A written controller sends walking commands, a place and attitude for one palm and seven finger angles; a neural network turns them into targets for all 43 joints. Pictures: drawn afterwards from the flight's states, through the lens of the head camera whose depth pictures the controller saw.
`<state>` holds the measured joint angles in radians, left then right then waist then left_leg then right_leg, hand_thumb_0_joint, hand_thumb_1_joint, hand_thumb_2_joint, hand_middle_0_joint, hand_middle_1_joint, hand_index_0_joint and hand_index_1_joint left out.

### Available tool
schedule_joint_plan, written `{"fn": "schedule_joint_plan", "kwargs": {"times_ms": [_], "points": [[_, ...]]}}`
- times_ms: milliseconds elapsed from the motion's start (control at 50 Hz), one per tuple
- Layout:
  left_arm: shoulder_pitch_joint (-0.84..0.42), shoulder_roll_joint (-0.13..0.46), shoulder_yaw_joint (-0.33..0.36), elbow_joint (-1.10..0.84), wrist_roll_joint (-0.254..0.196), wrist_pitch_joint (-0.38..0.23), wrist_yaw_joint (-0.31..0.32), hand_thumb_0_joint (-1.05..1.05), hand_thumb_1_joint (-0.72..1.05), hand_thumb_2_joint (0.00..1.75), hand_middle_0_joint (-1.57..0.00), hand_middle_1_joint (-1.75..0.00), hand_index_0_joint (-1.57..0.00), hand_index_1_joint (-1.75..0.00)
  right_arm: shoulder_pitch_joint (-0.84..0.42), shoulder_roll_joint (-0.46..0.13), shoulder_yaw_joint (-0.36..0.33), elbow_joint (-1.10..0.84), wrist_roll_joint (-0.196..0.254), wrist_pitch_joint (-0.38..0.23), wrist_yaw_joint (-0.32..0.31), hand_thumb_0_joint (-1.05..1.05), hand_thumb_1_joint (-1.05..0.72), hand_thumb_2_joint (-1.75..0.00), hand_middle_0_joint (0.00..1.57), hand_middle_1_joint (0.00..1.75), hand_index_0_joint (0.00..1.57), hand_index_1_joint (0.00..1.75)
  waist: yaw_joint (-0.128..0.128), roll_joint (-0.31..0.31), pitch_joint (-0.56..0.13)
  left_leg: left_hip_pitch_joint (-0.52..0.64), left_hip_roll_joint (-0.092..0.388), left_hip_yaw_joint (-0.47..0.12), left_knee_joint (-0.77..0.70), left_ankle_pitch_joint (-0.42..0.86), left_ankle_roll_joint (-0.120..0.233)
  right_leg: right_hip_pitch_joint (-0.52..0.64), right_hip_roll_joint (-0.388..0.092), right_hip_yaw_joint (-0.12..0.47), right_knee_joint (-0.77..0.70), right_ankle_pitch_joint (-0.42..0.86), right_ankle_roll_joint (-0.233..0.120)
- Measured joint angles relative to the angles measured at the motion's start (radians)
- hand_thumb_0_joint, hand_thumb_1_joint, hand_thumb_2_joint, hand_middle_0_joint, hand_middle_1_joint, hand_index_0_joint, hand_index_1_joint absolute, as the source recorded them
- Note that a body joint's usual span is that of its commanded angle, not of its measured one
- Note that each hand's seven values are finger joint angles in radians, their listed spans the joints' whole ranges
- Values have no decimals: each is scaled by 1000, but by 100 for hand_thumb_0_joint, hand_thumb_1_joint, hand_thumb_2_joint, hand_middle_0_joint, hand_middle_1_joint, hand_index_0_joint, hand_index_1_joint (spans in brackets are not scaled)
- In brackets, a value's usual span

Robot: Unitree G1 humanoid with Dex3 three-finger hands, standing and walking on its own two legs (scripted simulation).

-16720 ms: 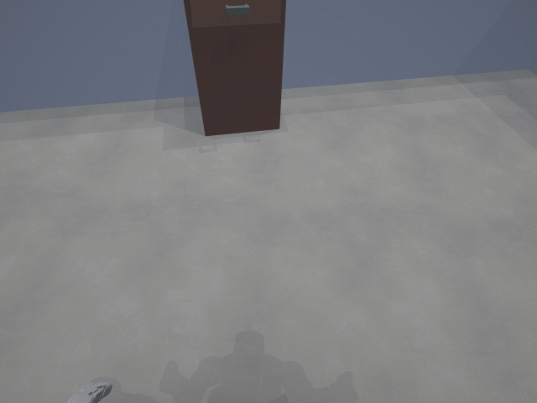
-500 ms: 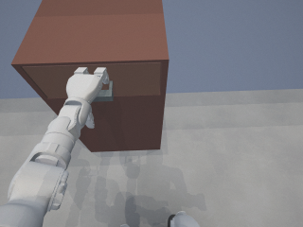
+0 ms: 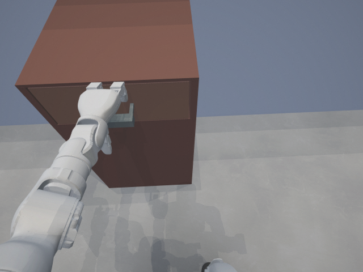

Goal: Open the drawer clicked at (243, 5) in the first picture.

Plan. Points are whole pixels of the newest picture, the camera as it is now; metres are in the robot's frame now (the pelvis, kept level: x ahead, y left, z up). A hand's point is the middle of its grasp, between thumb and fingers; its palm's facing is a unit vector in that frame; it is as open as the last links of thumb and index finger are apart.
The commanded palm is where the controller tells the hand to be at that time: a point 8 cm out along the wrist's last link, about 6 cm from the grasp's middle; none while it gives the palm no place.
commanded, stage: re-aim the fingers above the handle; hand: left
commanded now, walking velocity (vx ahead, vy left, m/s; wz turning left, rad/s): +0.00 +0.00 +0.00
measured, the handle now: (115, 114) +0.53 +0.17 -0.03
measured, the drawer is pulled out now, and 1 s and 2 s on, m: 0.00 0.00 0.00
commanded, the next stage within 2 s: lower the fingers behind the handle in 1.94 s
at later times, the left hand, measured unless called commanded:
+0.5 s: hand (115, 115) +0.48 +0.15 +0.03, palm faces -0.05 -0.06 -1.00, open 13.8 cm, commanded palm +0.45 +0.18 +0.08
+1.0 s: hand (119, 112) +0.48 +0.14 +0.04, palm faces +0.03 -0.07 -1.00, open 13.8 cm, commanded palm +0.43 +0.18 +0.08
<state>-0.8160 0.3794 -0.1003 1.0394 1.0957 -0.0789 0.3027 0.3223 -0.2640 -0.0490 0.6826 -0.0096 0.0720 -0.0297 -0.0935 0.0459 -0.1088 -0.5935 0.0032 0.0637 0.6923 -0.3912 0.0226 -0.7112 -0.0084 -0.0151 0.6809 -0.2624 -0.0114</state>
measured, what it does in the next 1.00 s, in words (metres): stands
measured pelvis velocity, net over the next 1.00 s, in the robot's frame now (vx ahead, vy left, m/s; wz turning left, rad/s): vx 0.00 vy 0.00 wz -0.02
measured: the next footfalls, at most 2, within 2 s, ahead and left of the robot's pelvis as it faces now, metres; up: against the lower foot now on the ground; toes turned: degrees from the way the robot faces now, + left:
none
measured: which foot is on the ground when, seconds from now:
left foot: down 0.00-1.00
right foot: down 0.00-1.00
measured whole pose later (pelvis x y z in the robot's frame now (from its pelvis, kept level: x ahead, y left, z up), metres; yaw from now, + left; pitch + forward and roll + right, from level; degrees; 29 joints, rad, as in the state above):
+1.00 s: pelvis +0.00 +0.00 +0.00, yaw -1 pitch +16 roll +1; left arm -0.81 0.29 -0.08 1.00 1.12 -0.02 0.41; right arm 0.27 -0.26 -0.05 0.70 -0.02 0.08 -0.01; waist -0.09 0.04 -0.12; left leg -0.58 0.00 0.08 0.68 -0.39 0.03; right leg -0.70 -0.01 0.00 0.68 -0.26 -0.01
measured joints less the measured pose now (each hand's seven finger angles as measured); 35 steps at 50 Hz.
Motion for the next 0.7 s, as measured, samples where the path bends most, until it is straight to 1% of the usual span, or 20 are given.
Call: {"fn": "schedule_joint_plan", "kwargs": {"times_ms": [40,80,140,180,240,300,340,400,440,480,540,580,620,660,700], "points": [[19,-5,7,-25,15,-19,38,0,-49,30,-32,-120,-32,-121,2,-5,-11,5,-7,-7,7,1,-91,-90,20,30,20,30,6,-1,-1,-17,0,-4,12,-4,-1,-14,-1,-4,10,-4,-1],[28,-8,18,-34,29,-18,81,0,-49,30,-32,-120,-32,-121,-3,-9,-18,17,-14,-8,14,1,-91,-90,20,30,20,30,9,-1,-2,-32,-1,-7,24,-8,-1,-27,-2,-7,20,-8,-1],[15,-2,26,-19,40,21,129,0,-49,30,-32,-120,-32,-121,-18,-10,-22,34,-19,-5,24,1,-91,-90,20,30,20,30,8,1,0,-49,-1,-13,36,-11,-2,-42,-4,-12,29,-12,-2],[-3,2,19,-4,39,63,140,0,-49,30,-32,-120,-32,-121,-25,-7,-24,42,-18,-3,29,1,-91,-90,20,30,20,30,7,4,1,-54,-2,-16,36,-10,-2,-44,-5,-15,27,-11,-2],[-33,-2,-9,15,12,119,117,0,-49,30,-32,-120,-32,-120,-28,-2,-27,50,-13,5,35,1,-91,-90,20,30,20,30,10,13,2,-44,-3,-21,24,-4,-3,-31,-6,-20,12,-6,-2],[-45,-19,-34,21,-24,142,64,0,-49,30,-32,-120,-32,-120,-23,3,-24,53,-6,17,33,1,-91,-90,20,30,20,30,14,21,-5,-15,-2,-20,0,2,-2,-2,-4,-19,-12,0,0],[-46,-35,-47,29,-39,135,29,0,-49,30,-32,-120,-32,-120,-19,6,-17,52,-2,23,28,1,-91,-90,20,30,20,30,12,22,-11,7,-2,-19,-16,4,-1,18,-3,-18,-24,1,1],[-29,-51,-40,24,-35,97,-2,0,-49,30,-32,-120,-32,-120,-17,10,-4,42,2,27,21,1,-91,-90,20,30,20,30,6,18,-15,33,-1,-12,-30,4,-1,37,-1,-10,-31,0,1],[-6,-56,-21,7,-23,64,0,0,-49,30,-32,-120,-32,-120,-16,12,0,30,0,25,17,1,-91,-90,20,30,20,30,3,14,-16,40,0,-5,-32,3,-1,40,2,-4,-28,-1,0],[19,-56,4,-14,-6,36,18,0,-49,30,-32,-120,-32,-120,-18,12,2,21,-3,21,16,1,-91,-90,20,30,20,30,3,10,-15,40,2,3,-30,0,-1,35,4,4,-22,-3,0],[58,-41,45,-46,20,21,63,1,-49,30,-32,-120,-32,-120,-27,11,2,13,-9,19,18,1,-91,-90,20,30,20,30,7,6,-10,31,4,13,-22,-4,-1,20,7,14,-10,-4,0],[71,-24,53,-52,34,37,95,1,-49,30,-32,-120,-32,-120,-32,10,-2,13,-10,16,20,1,-91,-90,20,30,20,30,12,5,-5,21,3,14,-15,-4,-2,9,6,15,-3,-5,0],[75,-7,58,-50,41,59,114,1,-49,30,-32,-120,-32,-120,-37,8,-7,18,-10,14,23,1,-91,-90,20,30,20,30,20,6,1,12,2,11,-11,-2,-2,3,5,12,-1,-4,0],[69,8,43,-43,33,89,114,1,-49,30,-32,-120,-32,-120,-39,7,-15,25,-8,12,24,1,-91,-90,20,30,20,30,28,9,6,8,1,3,-11,1,-2,4,2,5,-5,-1,0],[57,12,10,-38,10,111,94,0,-49,30,-32,-120,-32,-120,-37,6,-23,34,-4,11,24,1,-91,-90,20,30,20,30,37,12,10,11,-1,-8,-15,6,-2,15,-1,-6,-15,3,0]]}}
